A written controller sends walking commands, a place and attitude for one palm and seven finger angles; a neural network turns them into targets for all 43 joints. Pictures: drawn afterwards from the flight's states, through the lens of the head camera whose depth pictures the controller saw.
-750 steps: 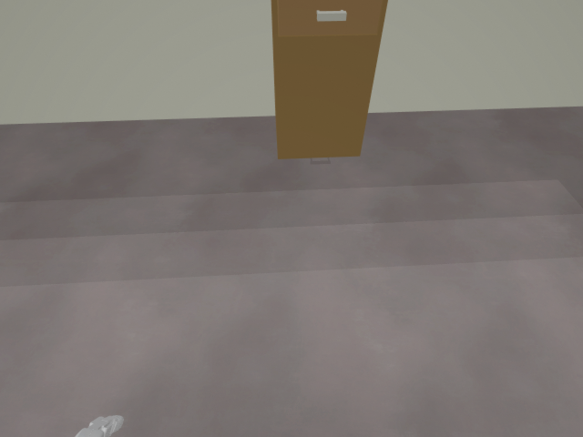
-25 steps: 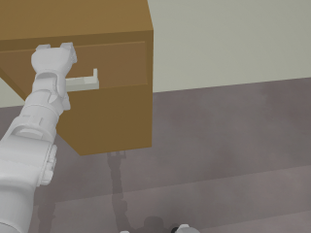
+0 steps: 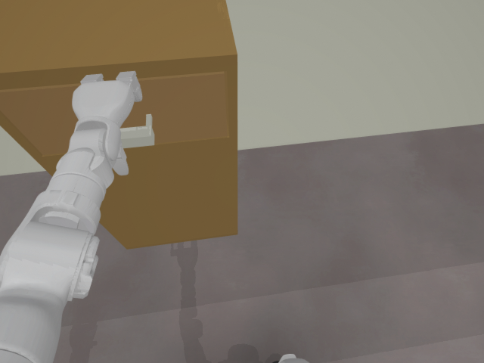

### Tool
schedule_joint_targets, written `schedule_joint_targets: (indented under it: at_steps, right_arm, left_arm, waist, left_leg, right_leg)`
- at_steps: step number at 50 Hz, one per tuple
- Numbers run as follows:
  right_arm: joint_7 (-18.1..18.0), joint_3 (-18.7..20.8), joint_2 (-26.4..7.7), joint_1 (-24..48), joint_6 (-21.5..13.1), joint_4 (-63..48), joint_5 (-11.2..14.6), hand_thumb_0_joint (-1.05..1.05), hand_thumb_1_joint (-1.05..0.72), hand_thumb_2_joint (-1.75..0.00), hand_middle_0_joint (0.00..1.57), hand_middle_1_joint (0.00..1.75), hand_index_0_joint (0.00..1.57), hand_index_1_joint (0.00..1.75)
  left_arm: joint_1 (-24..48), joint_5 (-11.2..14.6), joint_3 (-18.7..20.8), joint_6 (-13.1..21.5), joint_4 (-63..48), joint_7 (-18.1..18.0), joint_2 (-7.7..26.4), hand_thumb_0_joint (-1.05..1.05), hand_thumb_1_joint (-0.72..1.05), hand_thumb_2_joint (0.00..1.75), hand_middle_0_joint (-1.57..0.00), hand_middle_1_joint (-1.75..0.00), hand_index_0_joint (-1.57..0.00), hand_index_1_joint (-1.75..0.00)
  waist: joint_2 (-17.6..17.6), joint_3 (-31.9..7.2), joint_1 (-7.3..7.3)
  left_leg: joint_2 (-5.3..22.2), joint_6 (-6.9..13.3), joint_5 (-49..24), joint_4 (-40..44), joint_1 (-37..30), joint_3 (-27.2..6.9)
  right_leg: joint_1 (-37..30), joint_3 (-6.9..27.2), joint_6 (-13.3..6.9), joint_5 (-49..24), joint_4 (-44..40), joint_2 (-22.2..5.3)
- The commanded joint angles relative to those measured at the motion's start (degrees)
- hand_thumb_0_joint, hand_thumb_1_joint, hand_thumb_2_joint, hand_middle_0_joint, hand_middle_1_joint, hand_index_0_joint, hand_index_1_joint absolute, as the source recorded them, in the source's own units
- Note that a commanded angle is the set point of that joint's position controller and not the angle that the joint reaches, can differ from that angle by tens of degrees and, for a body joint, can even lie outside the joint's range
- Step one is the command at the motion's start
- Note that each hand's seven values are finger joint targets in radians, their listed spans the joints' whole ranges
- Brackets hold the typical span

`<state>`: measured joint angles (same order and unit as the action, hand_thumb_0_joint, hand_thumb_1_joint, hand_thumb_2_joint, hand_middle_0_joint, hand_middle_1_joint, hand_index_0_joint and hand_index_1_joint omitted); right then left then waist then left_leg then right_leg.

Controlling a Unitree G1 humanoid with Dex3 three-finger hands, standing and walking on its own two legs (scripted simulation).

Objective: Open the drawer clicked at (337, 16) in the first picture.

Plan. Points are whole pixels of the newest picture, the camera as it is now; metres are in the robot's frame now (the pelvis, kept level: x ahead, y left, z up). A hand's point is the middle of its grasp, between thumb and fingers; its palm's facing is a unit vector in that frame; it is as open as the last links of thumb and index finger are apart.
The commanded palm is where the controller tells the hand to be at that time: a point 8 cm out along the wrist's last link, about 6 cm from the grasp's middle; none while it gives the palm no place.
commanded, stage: move the hooked fingers above the handle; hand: left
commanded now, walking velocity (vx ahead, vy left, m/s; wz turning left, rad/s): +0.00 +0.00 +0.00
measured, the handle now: (123, 129) +0.56 +0.20 +0.00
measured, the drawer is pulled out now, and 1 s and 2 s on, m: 0.00 0.00 0.00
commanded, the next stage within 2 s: lower the fingers behind the handle in 1.46 s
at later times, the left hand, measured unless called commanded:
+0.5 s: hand (109, 128) +0.49 +0.19 +0.08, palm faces +0.02 +0.00 -1.00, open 13.8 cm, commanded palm +0.48 +0.20 +0.12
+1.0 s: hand (97, 132) +0.50 +0.22 +0.06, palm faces -0.04 +0.02 -1.00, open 13.8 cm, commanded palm +0.49 +0.21 +0.12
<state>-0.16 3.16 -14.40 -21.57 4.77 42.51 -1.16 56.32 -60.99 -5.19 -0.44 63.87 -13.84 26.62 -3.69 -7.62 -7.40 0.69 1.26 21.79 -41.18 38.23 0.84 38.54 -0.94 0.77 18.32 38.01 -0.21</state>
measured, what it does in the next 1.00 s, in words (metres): stands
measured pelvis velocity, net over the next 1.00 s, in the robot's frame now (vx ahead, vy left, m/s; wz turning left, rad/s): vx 0.00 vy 0.00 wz -0.01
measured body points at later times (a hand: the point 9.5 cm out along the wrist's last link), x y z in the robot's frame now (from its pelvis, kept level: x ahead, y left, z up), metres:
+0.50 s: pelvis -0.01 -0.01 +0.00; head +0.08 -0.02 +0.44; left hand +0.49 +0.19 +0.13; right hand +0.02 -0.29 -0.13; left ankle -0.03 +0.10 -0.71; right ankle -0.01 -0.13 -0.71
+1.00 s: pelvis +0.00 +0.00 +0.00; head +0.10 -0.01 +0.44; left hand +0.50 +0.22 +0.12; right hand -0.02 -0.28 -0.13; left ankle -0.03 +0.10 -0.71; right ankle -0.01 -0.13 -0.71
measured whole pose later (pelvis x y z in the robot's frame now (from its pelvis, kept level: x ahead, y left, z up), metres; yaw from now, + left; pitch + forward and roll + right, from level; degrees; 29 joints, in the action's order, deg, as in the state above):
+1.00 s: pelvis +0.00 +0.00 +0.00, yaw -1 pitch +19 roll -1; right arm -1.1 3.4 -15.4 -22.2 3.5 42.9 -0.7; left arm 54.8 -62.4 -2.8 0.5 65.8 -15.6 30.8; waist -3.1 -6.9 -7.4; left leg 0.9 1.2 21.2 -40.6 38.3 1.5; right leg 39.1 -0.2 0.7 17.7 38.0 0.0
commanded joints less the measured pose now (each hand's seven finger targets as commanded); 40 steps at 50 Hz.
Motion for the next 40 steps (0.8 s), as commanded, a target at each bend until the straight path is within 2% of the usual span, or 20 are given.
schedule_joint_targets:
  at_steps: [1, 4, 5, 8, 10, 11, 16, 18, 19, 20, 22, 24, 25, 27, 29, 33, 35, 36, 38, 40]
  right_arm:
    - [-1.32, 2.4, -9.68, -7.9, -0.22, -3.43, 0.32, 0.0, -0.9, -0.9, 0.2, 0.3, 0.2, 0.3]
    - [-1.38, 2.14, -9.67, -6.54, -0.24, -5.14, 0.45, 0.0, -0.9, -0.9, 0.2, 0.3, 0.2, 0.3]
    - [-1.47, 2.24, -9.76, -6.27, -0.19, -5.54, 0.43, 0.0, -0.9, -0.9, 0.2, 0.3, 0.2, 0.3]
    - [-1.78, 2.63, -9.67, -5.82, -0.47, -6.66, 0.73, 0.0, -0.9, -0.9, 0.2, 0.3, 0.2, 0.3]
    - [-1.97, 3.16, -9.7, -5.84, -0.8, -6.51, 0.55, 0.0, -0.9, -0.9, 0.2, 0.3, 0.2, 0.3]
    - [-2.14, 3.36, -9.82, -5.96, -0.98, -6.35, 0.62, 0.0, -0.9, -0.9, 0.2, 0.3, 0.2, 0.3]
    - [-2.33, 4.17, -9.37, -6.6, -1.8, -4.18, 0.39, 0.0, -0.9, -0.9, 0.2, 0.3, 0.2, 0.3]
    - [-2.24, 4.05, -9.34, -6.56, -2.0, -3.26, 0.4, 0.0, -0.9, -0.9, 0.2, 0.3, 0.2, 0.3]
    - [-2.16, 4.01, -9.44, -6.8, -2.01, -2.74, 0.51, 0.0, -0.9, -0.9, 0.2, 0.3, 0.2, 0.3]
    - [-2.02, 3.94, -9.44, -6.5, -1.95, -2.82, 0.45, 0.0, -0.9, -0.9, 0.2, 0.3, 0.2, 0.3]
    - [-1.65, 3.69, -9.29, -6.63, -2.0, -2.2, 0.57, 0.0, -0.9, -0.9, 0.2, 0.3, 0.2, 0.3]
    - [-1.43, 3.12, -9.49, -6.08, -1.88, -2.41, 0.75, 0.0, -0.9, -0.9, 0.2, 0.3, 0.2, 0.3]
    - [-1.46, 2.92, -9.82, -6.12, -1.74, -2.34, 0.71, 0.0, -0.9, -0.9, 0.2, 0.3, 0.2, 0.3]
    - [-1.53, 2.32, -9.82, -5.65, -1.48, -3.48, 0.86, 0.0, -0.9, -0.9, 0.2, 0.3, 0.2, 0.3]
    - [-1.75, 2.22, -9.99, -5.29, -1.33, -4.21, 0.95, 0.0, -0.9, -0.9, 0.2, 0.3, 0.2, 0.3]
    - [-2.62, 2.34, -10.07, -5.51, -1.59, -5.49, 0.85, 0.0, -0.9, -0.9, 0.2, 0.3, 0.2, 0.3]
    - [-3.0, 2.59, -10.08, -5.85, -1.95, -5.75, 0.63, 0.0, -0.9, -0.9, 0.2, 0.3, 0.2, 0.3]
    - [-3.12, 2.76, -9.98, -6.2, -2.04, -5.76, 0.44, 0.0, -0.9, -0.9, 0.2, 0.3, 0.2, 0.3]
    - [-3.04, 3.05, -9.51, -6.55, -2.26, -5.64, 0.17, 0.0, -0.9, -0.9, 0.2, 0.3, 0.2, 0.3]
    - [-2.61, 3.36, -9.57, -7.1, -2.35, -4.62, -0.12, 0.0, -0.9, -0.9, 0.2, 0.3, 0.2, 0.3]
  left_arm:
    - [22.1, -0.81, 7.02, -0.31, -6.96, -2.04, 17.17, 0.0, -0.5, 0.3, -0.3, -1.2, -0.3, -1.2]
    - [17.68, -1.55, 8.05, -0.96, -6.74, -2.51, 18.31, 0.0, -0.5, 0.3, -0.3, -1.2, -0.3, -1.2]
    - [17.34, -1.61, 9.22, -0.63, -8.0, -2.61, 19.57, 0.0, -0.5, 0.3, -0.3, -1.2, -0.3, -1.2]
    - [16.69, -1.94, 8.43, 0.06, -10.97, -2.66, 19.12, 0.0, -0.5, 0.3, -0.3, -1.2, -0.3, -1.2]
    - [19.33, -1.28, 8.02, 1.52, -14.54, -2.59, 18.54, 0.0, -0.5, 0.3, -0.3, -1.2, -0.3, -1.2]
    - [20.2, -1.17, 8.92, 2.49, -16.79, -2.7, 19.99, 0.0, -0.5, 0.3, -0.3, -1.2, -0.3, -1.2]
    - [26.29, -0.26, 3.94, 5.4, -21.36, -3.09, 14.02, 0.0, -0.5, 0.3, -0.3, -1.2, -0.3, -1.2]
    - [26.92, -0.27, 2.79, 5.03, -19.35, -3.69, 12.53, 0.0, -0.5, 0.3, -0.3, -1.2, -0.3, -1.2]
    - [26.62, -0.38, 4.34, 4.6, -18.25, -4.12, 14.23, 0.0, -0.5, 0.3, -0.3, -1.2, -0.3, -1.2]
    - [27.8, -0.22, 2.18, 4.14, -18.32, -4.18, 11.82, 0.0, -0.5, 0.3, -0.3, -1.2, -0.3, -1.2]
    - [26.99, -0.46, 2.09, 2.29, -13.83, -4.74, 11.24, 0.0, -0.5, 0.3, -0.3, -1.2, -0.3, -1.2]
    - [25.35, -0.56, 2.8, -0.01, -9.12, -4.88, 12.02, 0.0, -0.5, 0.3, -0.3, -1.2, -0.3, -1.2]
    - [24.31, -0.45, 4.75, -0.77, -6.93, -4.65, 14.28, 0.0, -0.5, 0.3, -0.3, -1.2, -0.3, -1.2]
    - [23.43, -0.82, 4.32, -2.38, -4.84, -3.8, 14.7, 0.0, -0.5, 0.3, -0.3, -1.2, -0.3, -1.2]
    - [22.13, -1.38, 5.89, -2.75, -4.27, -3.04, 17.41, 0.0, -0.5, 0.3, -0.3, -1.2, -0.3, -1.2]
    - [23.52, -1.53, 6.19, -0.16, -7.48, -1.52, 18.63, 0.0, -0.5, 0.3, -0.3, -1.2, -0.3, -1.2]
    - [25.3, -1.47, 8.55, 2.46, -11.71, -1.5, 21.53, 0.0, -0.5, 0.3, -0.3, -1.2, -0.3, -1.2]
    - [25.27, -1.67, 9.68, 3.7, -13.57, -1.74, 22.92, 0.0, -0.5, 0.3, -0.3, -1.2, -0.3, -1.2]
    - [24.75, -1.77, 9.47, 5.49, -16.41, -2.59, 21.52, 0.0, -0.5, 0.3, -0.3, -1.2, -0.3, -1.2]
    - [23.91, -1.54, 9.08, 5.92, -15.61, -3.63, 19.89, 0.0, -0.5, 0.3, -0.3, -1.2, -0.3, -1.2]
  waist:
    - [0.93, -21.58, 0.43]
    - [2.32, -20.8, 1.84]
    - [3.23, -22.39, 2.4]
    - [3.55, -23.56, 2.06]
    - [2.74, -24.69, 1.11]
    - [1.76, -25.89, 1.28]
    - [-1.3, -25.44, -1.56]
    - [-2.1, -23.17, -2.01]
    - [-1.68, -22.99, -1.59]
    - [-2.5, -23.17, -2.03]
    - [-1.31, -21.28, -2.07]
    - [0.3, -18.62, -1.66]
    - [1.35, -19.37, -1.01]
    - [2.42, -19.34, -0.56]
    - [2.81, -21.06, 0.13]
    - [3.6, -23.09, -0.26]
    - [3.29, -25.97, -0.06]
    - [1.56, -27.75, 0.39]
    - [-1.2, -29.23, 0.91]
    - [-0.84, -27.77, 0.24]
  left_leg:
    - [-1.17, 0.94, -29.5, 3.17, -13.52, -0.11]
    - [-1.36, 1.01, -27.52, 3.79, -10.56, 1.14]
    - [-1.46, 1.14, -28.63, 3.6, -10.46, 1.47]
    - [-1.51, 1.25, -27.23, 3.69, -10.92, 2.0]
    - [-1.43, 1.4, -27.87, 3.52, -12.94, 1.9]
    - [-1.32, 1.42, -27.95, 3.65, -14.16, 1.73]
    - [-1.31, 1.36, -29.32, 2.87, -19.73, 0.48]
    - [-1.34, 1.11, -28.33, 3.0, -20.26, -0.02]
    - [-1.31, 0.9, -28.4, 3.12, -20.07, -0.34]
    - [-1.52, 0.88, -28.95, 2.98, -20.59, -0.23]
    - [-1.49, 0.69, -27.22, 3.45, -18.95, -0.38]
    - [-1.66, 0.74, -24.33, 4.23, -15.9, 0.21]
    - [-1.78, 0.74, -24.23, 4.48, -14.54, 0.44]
    - [-1.92, 0.85, -23.44, 4.68, -12.31, 1.08]
    - [-1.93, 0.99, -22.98, 4.57, -11.48, 1.42]
    - [-1.79, 1.34, -22.73, 4.13, -11.39, 1.68]
    - [-1.73, 1.57, -23.99, 3.47, -12.31, 1.45]
    - [-1.72, 1.55, -24.96, 3.24, -13.01, 1.42]
    - [-1.64, 1.32, -28.39, 2.62, -15.23, 1.03]
    - [-1.32, 1.15, -30.64, 1.97, -15.88, 0.69]
  right_leg:
    - [-13.59, -0.94, -2.39, -22.55, -2.04, 3.17]
    - [-16.21, -0.59, -2.28, -23.97, -1.79, 2.9]
    - [-18.24, -0.27, -2.27, -25.71, -1.67, 2.77]
    - [-19.2, 0.06, -1.86, -25.99, -2.0, 2.69]
    - [-19.26, 0.46, -1.78, -26.61, -2.52, 2.62]
    - [-19.31, 0.58, -1.71, -26.24, -2.6, 2.6]
    - [-14.19, 0.25, -1.72, -23.72, -3.49, 2.89]
    - [-11.43, -0.18, -1.96, -21.17, -3.73, 3.01]
    - [-11.28, -0.38, -2.15, -20.86, -3.53, 3.1]
    - [-10.71, -0.33, -2.21, -20.89, -3.76, 3.18]
    - [-9.95, -0.76, -2.28, -19.69, -3.68, 3.15]
    - [-10.48, -0.81, -2.27, -18.66, -3.96, 3.04]
    - [-12.39, -0.65, -2.36, -19.55, -3.9, 2.91]
    - [-14.07, -0.5, -2.11, -20.85, -3.37, 2.63]
    - [-15.72, -0.11, -1.98, -21.47, -3.03, 2.49]
    - [-17.1, 0.59, -1.56, -22.58, -3.0, 2.33]
    - [-18.36, 1.1, -1.57, -23.82, -2.64, 2.35]
    - [-18.7, 1.25, -1.54, -24.5, -2.14, 2.32]
    - [-17.43, 0.88, -1.87, -25.14, -1.52, 2.61]
    - [-15.26, 0.24, -1.94, -24.88, -1.58, 2.85]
